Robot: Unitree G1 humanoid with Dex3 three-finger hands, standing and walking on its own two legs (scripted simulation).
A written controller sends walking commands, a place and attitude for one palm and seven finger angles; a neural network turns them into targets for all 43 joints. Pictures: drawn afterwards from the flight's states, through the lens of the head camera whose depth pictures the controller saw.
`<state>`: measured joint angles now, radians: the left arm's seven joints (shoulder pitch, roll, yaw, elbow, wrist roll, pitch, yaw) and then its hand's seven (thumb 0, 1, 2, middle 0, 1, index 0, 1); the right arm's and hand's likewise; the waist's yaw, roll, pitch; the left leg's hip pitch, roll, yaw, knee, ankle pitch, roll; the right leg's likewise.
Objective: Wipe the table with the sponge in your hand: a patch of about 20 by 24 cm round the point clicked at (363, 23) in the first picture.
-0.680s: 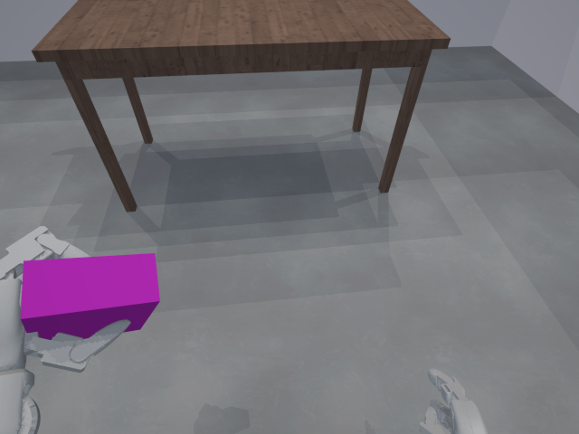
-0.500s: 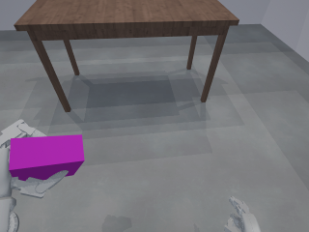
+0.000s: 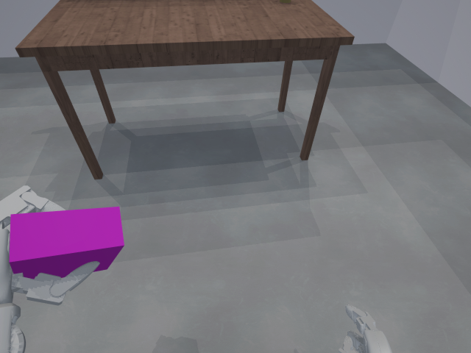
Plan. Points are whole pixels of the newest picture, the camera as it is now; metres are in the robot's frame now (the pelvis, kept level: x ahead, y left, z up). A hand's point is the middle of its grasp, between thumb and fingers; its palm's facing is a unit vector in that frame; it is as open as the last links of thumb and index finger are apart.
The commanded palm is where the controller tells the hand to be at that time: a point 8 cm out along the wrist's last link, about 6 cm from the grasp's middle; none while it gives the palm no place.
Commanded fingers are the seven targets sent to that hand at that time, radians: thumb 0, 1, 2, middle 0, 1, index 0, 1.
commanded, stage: walk to a spot facing it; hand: left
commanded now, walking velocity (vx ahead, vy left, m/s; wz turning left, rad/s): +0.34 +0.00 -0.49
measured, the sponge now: (82, 245) +0.21 +0.22 +0.15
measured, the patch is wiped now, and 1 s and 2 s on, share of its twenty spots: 0.00 0.00 0.00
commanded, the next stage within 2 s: none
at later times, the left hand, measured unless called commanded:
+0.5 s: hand (160, 165) +0.34 +0.15 +0.18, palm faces +0.23 -0.84 -0.50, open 9.3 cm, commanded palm +0.29 +0.20 +0.18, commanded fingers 0.00 0.10 1.30 -1.20 -1.60 -1.20 -1.60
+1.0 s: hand (232, 103) +0.52 +0.05 +0.18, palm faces +0.19 -0.83 -0.52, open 9.3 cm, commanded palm +0.48 +0.10 +0.18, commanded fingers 0.00 0.10 1.30 -1.20 -1.60 -1.20 -1.60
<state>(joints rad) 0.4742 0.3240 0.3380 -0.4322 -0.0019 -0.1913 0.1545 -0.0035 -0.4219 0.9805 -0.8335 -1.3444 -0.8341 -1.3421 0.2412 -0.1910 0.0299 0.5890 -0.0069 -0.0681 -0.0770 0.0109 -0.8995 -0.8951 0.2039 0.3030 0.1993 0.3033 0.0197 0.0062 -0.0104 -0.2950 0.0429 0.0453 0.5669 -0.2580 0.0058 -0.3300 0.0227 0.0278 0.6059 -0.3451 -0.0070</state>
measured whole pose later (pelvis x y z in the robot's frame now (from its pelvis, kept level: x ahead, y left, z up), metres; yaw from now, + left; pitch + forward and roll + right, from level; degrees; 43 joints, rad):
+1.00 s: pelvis +0.25 -0.12 -0.01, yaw -16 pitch +0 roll +0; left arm 0.46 0.39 0.40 -0.47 -0.01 -0.22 0.14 0.00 -0.42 0.99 -0.84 -1.35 -0.84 -1.35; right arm 0.27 -0.14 0.03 0.59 0.00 -0.09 -0.06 0.01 -0.90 -0.89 0.21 0.30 0.20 0.30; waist 0.01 0.06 0.05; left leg -0.12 0.21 0.22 0.57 -0.40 -0.08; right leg -0.40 -0.08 -0.19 0.62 -0.25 0.02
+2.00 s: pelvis +0.52 -0.30 +0.01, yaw -7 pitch -1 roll +3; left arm 0.45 0.30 0.32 -0.42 0.00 -0.19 0.13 0.00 -0.42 0.99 -0.83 -1.35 -0.84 -1.35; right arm 0.19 -0.27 -0.03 0.66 0.00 -0.02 -0.06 0.01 -0.90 -0.90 0.20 0.30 0.20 0.30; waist -0.01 0.03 0.10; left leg -0.57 0.07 0.08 1.25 -0.38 -0.03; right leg -0.19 -0.13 -0.25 0.55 -0.34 -0.02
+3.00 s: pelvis +0.62 -0.37 +0.00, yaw -7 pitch +1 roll +1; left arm 0.51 0.44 0.43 -0.59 -0.04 -0.25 0.14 0.00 -0.43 1.00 -0.83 -1.35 -0.83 -1.35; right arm 0.21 -0.26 -0.05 0.55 0.01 -0.03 -0.06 0.01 -0.91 -0.90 0.20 0.30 0.19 0.30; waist -0.02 -0.06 0.04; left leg -0.21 0.02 0.09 0.52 -0.30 -0.01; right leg -0.39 0.05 0.00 0.54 -0.17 -0.05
